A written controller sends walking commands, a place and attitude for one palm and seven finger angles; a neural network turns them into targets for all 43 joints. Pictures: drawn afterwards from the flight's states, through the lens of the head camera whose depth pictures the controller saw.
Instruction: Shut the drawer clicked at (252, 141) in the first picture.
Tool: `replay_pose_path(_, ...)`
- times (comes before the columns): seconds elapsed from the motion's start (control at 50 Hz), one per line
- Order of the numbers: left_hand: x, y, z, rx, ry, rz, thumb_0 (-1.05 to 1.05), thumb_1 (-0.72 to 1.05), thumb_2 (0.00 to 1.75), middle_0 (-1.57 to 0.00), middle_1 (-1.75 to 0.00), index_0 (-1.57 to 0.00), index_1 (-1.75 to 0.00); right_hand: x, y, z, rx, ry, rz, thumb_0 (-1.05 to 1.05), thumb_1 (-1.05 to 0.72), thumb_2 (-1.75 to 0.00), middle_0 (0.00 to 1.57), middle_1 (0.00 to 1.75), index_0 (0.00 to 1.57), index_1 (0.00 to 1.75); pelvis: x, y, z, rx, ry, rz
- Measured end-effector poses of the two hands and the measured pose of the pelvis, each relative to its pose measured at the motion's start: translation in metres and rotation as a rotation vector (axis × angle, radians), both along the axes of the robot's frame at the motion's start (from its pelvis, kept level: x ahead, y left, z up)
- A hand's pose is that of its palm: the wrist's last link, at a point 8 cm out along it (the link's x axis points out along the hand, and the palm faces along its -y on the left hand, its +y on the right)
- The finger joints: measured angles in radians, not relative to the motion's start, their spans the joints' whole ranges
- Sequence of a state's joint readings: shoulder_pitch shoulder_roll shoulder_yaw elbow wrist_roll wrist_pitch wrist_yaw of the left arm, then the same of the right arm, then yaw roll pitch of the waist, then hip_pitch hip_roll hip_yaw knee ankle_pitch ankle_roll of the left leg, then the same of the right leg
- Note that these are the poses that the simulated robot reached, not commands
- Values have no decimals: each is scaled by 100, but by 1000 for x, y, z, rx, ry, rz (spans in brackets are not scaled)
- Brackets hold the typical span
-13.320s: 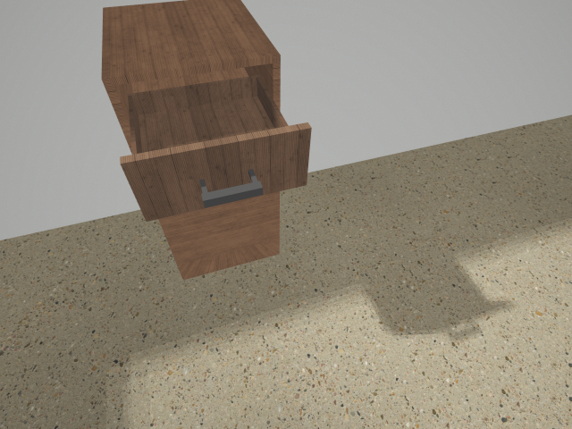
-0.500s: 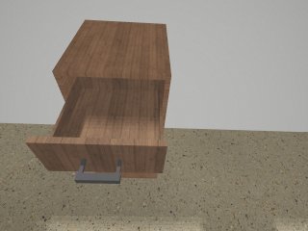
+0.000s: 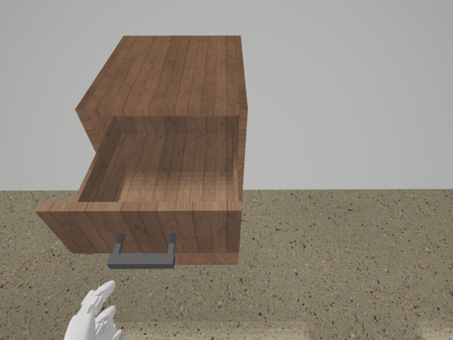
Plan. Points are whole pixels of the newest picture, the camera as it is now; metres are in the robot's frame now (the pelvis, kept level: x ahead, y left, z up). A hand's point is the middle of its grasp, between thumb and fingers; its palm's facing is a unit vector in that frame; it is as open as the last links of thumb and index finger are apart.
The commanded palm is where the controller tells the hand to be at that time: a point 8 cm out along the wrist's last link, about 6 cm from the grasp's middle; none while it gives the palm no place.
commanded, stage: raise the hand and make a fist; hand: left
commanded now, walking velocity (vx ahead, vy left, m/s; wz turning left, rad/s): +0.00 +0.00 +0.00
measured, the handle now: (144, 250) +0.29 +0.16 +0.00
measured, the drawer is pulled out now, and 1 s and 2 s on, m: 0.28 0.27 0.27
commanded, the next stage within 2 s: bring the fist close to the handle in 1.72 s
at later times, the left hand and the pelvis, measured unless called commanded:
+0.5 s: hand (140, 338) +0.14 +0.14 +0.01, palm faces +0.04 -1.00 -0.06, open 4.6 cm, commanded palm +0.09 +0.21 +0.01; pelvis -0.01 -0.05 -0.06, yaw +2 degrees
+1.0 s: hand (119, 339) +0.13 +0.15 +0.05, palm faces +0.06 -1.00 -0.07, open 3.1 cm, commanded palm +0.07 +0.20 +0.07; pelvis +0.00 -0.03 -0.04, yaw +1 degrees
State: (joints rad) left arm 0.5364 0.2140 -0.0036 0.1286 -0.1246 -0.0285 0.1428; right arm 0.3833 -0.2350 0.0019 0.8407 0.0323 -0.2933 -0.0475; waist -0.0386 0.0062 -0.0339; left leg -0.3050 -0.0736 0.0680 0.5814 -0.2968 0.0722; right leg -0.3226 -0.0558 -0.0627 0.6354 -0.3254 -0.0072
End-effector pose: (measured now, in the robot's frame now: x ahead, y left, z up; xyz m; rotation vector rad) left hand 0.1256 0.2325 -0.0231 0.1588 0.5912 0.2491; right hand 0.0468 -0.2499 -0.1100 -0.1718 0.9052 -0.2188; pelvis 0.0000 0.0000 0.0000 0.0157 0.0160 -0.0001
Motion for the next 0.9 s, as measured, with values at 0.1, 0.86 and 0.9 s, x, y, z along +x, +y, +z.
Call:
replay_pose_path(0.1,26,-9,7,-104,-297,-6,3,95,90,-32,-43,-23,-42,69,-27,19,-56,-259,58,2,-92,-90,20,30,20,30,-8,-11,-22,-6,101,-20)
replay_pose_path(0.86,-19,-34,66,-96,-494,-219,2,90,90,-107,-124,-106,-124,120,-38,15,-34,-352,78,2,-91,-90,20,30,20,30,-3,-39,-40,-33,139,13)
replay_pose_path(0.9,-20,-33,70,-91,-506,-218,2,90,90,-111,-128,-110,-128,126,-33,21,-31,-382,87,2,-91,-90,20,30,20,29,-3,-37,-39,-35,133,13)
